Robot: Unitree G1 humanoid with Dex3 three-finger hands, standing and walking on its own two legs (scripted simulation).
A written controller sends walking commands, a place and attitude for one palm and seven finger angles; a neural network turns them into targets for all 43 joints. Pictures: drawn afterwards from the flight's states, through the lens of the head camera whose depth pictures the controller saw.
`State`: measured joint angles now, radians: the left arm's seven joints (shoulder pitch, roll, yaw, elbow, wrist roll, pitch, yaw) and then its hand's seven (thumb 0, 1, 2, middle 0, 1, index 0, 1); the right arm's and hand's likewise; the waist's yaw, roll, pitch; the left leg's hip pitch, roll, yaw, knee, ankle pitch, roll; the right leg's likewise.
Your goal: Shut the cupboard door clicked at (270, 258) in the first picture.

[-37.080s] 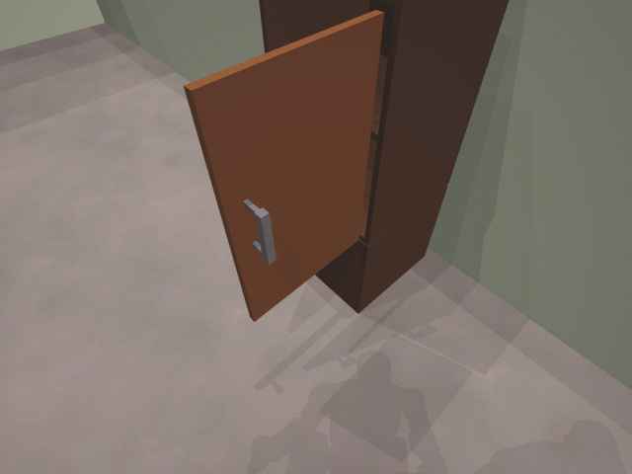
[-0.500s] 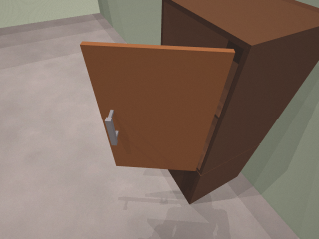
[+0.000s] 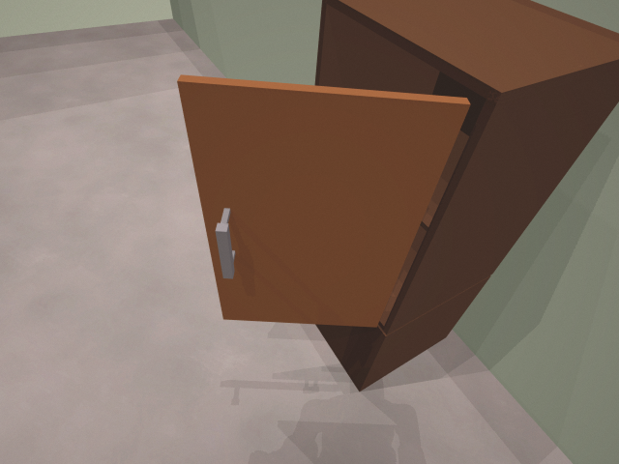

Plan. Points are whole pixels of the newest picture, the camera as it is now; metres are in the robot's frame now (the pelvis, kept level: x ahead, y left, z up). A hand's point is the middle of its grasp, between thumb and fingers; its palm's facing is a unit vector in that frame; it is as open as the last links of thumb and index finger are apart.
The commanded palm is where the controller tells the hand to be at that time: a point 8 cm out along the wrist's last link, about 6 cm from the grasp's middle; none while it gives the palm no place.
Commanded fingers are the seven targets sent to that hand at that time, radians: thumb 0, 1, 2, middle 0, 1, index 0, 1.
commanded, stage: come to a stop and stand still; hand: left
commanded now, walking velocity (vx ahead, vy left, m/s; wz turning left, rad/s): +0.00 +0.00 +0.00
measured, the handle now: (227, 244) +0.47 +0.17 -0.03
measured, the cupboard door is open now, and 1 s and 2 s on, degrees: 58 58 58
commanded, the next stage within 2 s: look again from close up in 0.40 s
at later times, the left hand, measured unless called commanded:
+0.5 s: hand out of the picture -0.06 +0.18 -0.18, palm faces +0.04 -0.99 -0.17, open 7.4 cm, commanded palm none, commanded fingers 0.00 0.90 0.90 -0.20 -0.30 -0.20 -0.30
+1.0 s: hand out of the picture -0.07 +0.15 -0.18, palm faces +0.04 -0.99 -0.16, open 7.4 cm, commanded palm none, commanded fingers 0.00 0.90 0.90 -0.20 -0.30 -0.20 -0.30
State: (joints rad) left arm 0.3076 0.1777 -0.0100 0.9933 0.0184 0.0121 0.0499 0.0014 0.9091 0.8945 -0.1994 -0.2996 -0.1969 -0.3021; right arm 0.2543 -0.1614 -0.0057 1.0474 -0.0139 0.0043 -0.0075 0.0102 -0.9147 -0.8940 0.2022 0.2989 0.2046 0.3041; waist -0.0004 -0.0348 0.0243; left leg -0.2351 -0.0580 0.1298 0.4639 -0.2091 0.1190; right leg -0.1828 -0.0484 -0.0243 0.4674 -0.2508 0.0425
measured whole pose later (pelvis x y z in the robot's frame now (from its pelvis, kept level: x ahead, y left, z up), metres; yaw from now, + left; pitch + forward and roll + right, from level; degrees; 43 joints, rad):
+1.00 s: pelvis -0.02 +0.00 +0.00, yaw +0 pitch -2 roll +0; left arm 0.40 0.11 0.00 1.11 0.02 0.00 0.05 0.00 0.90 0.89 -0.20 -0.30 -0.20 -0.30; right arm 0.29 -0.12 -0.03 1.14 -0.01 0.01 -0.02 0.01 -0.91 -0.89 0.20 0.30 0.20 0.30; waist 0.00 -0.02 0.02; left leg -0.22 -0.08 0.14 0.36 -0.13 0.11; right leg -0.21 -0.06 -0.01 0.44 -0.21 0.04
